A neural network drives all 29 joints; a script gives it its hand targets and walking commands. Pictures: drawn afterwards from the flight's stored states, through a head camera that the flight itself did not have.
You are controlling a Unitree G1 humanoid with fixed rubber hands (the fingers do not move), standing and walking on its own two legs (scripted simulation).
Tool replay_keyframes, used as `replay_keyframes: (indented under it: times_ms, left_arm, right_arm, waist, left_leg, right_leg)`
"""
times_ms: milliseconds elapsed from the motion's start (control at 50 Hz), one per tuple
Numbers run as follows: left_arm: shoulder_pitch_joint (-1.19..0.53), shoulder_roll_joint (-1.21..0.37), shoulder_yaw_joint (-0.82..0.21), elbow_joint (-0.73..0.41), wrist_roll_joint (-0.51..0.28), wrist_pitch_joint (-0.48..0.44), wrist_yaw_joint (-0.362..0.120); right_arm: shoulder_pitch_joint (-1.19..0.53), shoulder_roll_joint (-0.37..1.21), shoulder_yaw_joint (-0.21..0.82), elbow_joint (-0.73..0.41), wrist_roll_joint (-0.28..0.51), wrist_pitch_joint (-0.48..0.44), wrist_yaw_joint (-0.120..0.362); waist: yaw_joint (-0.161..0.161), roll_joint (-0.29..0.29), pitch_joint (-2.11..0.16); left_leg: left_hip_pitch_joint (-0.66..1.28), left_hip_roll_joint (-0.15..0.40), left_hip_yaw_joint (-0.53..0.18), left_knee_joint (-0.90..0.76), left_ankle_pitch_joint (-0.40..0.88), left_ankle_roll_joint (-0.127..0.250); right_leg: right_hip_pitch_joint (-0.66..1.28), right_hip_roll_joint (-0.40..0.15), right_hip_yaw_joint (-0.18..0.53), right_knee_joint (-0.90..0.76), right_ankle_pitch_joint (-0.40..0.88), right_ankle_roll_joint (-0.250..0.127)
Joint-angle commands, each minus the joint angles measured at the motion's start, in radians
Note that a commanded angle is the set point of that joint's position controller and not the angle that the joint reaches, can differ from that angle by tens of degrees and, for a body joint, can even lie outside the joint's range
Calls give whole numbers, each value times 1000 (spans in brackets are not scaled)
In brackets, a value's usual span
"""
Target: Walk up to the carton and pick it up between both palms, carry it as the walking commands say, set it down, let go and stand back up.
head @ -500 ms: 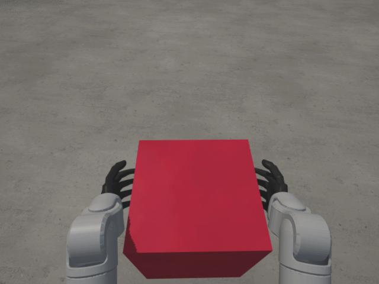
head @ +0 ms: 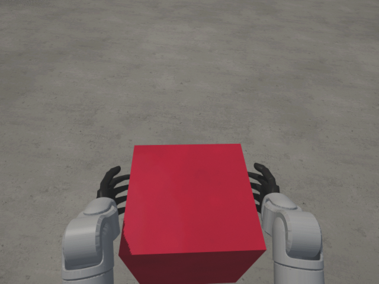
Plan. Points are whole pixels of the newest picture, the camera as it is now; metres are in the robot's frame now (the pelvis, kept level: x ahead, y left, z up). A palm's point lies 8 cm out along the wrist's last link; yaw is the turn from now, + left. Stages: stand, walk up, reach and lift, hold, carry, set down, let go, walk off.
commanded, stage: carry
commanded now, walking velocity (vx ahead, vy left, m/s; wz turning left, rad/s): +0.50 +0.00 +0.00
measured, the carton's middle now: (188, 218) +0.27 +0.00 +0.00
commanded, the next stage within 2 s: none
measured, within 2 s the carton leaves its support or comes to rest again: neither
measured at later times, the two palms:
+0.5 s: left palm (128, 96) +0.59 +0.15 +0.07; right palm (234, 91) +0.62 -0.14 +0.07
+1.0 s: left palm (137, 33) +0.96 +0.17 +0.08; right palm (217, 36) +0.94 -0.13 +0.08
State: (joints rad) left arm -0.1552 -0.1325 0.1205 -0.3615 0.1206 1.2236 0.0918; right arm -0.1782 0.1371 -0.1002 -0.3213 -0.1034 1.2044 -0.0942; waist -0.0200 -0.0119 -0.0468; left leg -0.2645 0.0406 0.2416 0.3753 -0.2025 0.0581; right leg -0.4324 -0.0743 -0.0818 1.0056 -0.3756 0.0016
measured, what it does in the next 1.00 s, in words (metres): walks ahead: right foot, then left foot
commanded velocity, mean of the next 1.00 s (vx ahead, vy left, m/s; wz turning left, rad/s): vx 0.50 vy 0.00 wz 0.00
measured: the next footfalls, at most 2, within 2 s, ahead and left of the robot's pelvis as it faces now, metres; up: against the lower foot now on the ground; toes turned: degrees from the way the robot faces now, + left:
right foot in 0.26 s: +0.35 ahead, -0.12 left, +0.00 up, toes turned -11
left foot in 0.64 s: +0.58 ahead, +0.12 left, +0.00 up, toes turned +13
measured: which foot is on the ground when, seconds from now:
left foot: down 0.00-0.28, up 0.30-0.62, down 0.64-1.00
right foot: up 0.00-0.24, down 0.26-0.64, up 0.66-1.00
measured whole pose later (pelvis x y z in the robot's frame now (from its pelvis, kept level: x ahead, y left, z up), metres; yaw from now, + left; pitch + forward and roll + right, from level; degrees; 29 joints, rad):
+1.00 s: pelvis +0.68 +0.03 -0.01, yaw -1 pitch +5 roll -1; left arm -0.16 -0.13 0.10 -0.42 0.12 1.21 0.09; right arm -0.17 0.14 -0.11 -0.40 -0.09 1.20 -0.09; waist -0.04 0.00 -0.03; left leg 0.02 0.04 0.25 0.24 -0.33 0.00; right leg -0.56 -0.07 -0.16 0.55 -0.11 -0.02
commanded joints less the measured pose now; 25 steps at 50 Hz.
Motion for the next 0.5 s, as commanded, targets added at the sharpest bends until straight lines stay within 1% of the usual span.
replay_keyframes:
  times_ms: [0, 20, 60, 80, 120, 160, 180, 200, 220, 240, 260, 280, 300, 320, 340, 360, 380, 420, 440, 480]
  left_arm:
    - [-487, -958, -758, -89, -423, -22, -254]
    - [-468, -950, -758, -88, -416, -23, -248]
    - [-433, -934, -756, -91, -402, -22, -240]
    - [-424, -927, -757, -95, -398, -20, -237]
    - [-417, -914, -760, -101, -393, -15, -235]
    - [-423, -905, -764, -112, -395, -10, -237]
    - [-427, -901, -764, -114, -396, -7, -239]
    - [-420, -900, -761, -106, -395, -4, -241]
    - [-407, -900, -756, -90, -391, -1, -243]
    - [-384, -900, -749, -68, -384, 1, -244]
    - [-356, -898, -736, -32, -366, -5, -243]
    - [-346, -912, -727, -21, -364, -14, -246]
    - [-398, -932, -742, -59, -380, -24, -248]
    - [-409, -950, -746, -70, -380, -33, -250]
    - [-435, -966, -751, -88, -387, -44, -251]
    - [-451, -977, -753, -93, -401, -48, -253]
    - [-464, -987, -757, -102, -422, -50, -256]
    - [-466, -972, -770, -123, -448, -52, -264]
    - [-466, -958, -778, -138, -456, -52, -267]
    - [-460, -932, -781, -157, -463, -47, -273]
  right_arm:
    - [-449, 982, 721, -117, 448, -10, 264]
    - [-438, 971, 723, -123, 450, -9, 266]
    - [-422, 949, 727, -135, 448, -7, 270]
    - [-416, 938, 728, -139, 445, -5, 272]
    - [-405, 920, 729, -143, 439, 0, 274]
    - [-412, 903, 734, -158, 437, 6, 274]
    - [-421, 896, 738, -167, 435, 9, 273]
    - [-429, 890, 741, -168, 434, 13, 272]
    - [-433, 883, 744, -164, 432, 18, 271]
    - [-448, 876, 744, -159, 431, 25, 273]
    - [-451, 867, 750, -142, 433, 35, 276]
    - [-469, 876, 763, -144, 438, 36, 276]
    - [-462, 906, 764, -126, 442, 23, 276]
    - [-471, 934, 763, -116, 450, 13, 278]
    - [-495, 955, 762, -125, 460, -1, 279]
    - [-498, 961, 752, -136, 458, -12, 276]
    - [-492, 959, 742, -148, 451, -20, 269]
    - [-448, 951, 726, -143, 424, -31, 253]
    - [-429, 947, 724, -146, 414, -35, 245]
    - [-390, 933, 723, -147, 399, -34, 234]
  waist:
    - [-13, 138, -278]
    - [-14, 139, -265]
    - [-15, 140, -236]
    - [-17, 151, -224]
    - [-19, 166, -201]
    - [-21, 159, -180]
    - [-19, 154, -186]
    - [-7, 141, -204]
    - [11, 113, -239]
    - [39, 63, -312]
    - [63, -151, -415]
    - [57, -295, -430]
    - [49, -176, -442]
    - [50, -95, -425]
    - [50, -36, -387]
    - [46, -28, -351]
    - [40, -52, -351]
    - [37, -96, -332]
    - [37, -104, -318]
    - [32, -132, -293]
  left_leg:
    - [433, 282, -273, -184, 283, 98]
    - [444, 272, -238, -190, 317, 98]
    - [433, 237, -150, -183, 376, 82]
    - [421, 224, -115, -181, 395, 72]
    - [402, 212, -77, -171, 417, 56]
    - [403, 204, -57, -137, 426, 38]
    - [394, 195, -39, -94, 462, 25]
    - [360, 180, -7, -16, 514, 3]
    - [280, 153, 31, 110, 555, -31]
    - [122, 124, 43, 305, 494, -63]
    - [-145, 37, 31, 624, 238, -100]
    - [-358, -64, -80, 865, -253, -97]
    - [-422, -13, -210, 990, -287, -69]
    - [-424, 36, -249, 984, -243, -58]
    - [-421, 74, -259, 882, -187, -61]
    - [-398, 98, -257, 750, -151, -71]
    - [-355, 88, -227, 653, -135, -80]
    - [-311, 59, -183, 500, -157, -88]
    - [-304, 49, -165, 416, -144, -90]
    - [-253, 21, -112, 270, -29, -85]
  right_leg:
    - [-225, -38, 21, -128, 88, -2]
    - [-229, -32, 1, -184, 120, 0]
    - [-196, -12, -44, -316, 180, 0]
    - [-167, -1, -67, -375, 214, -3]
    - [-116, 18, -102, -453, 281, -14]
    - [-73, 27, -122, -504, 318, -24]
    - [-21, 36, -138, -524, 326, -32]
    - [80, 49, -164, -565, 353, -43]
    - [245, 70, -190, -601, 357, -60]
    - [471, 27, -133, -583, 321, -89]
    - [706, -220, 221, -634, 226, -205]
    - [809, -360, 507, -734, 386, -299]
    - [797, -372, 448, -700, 521, -309]
    - [727, -350, 358, -696, 538, -284]
    - [657, -322, 277, -723, 485, -236]
    - [598, -293, 212, -755, 430, -191]
    - [564, -268, 154, -764, 425, -168]
    - [525, -255, 96, -791, 408, -161]
    - [523, -244, 68, -800, 398, -159]
    - [506, -212, -4, -798, 421, -131]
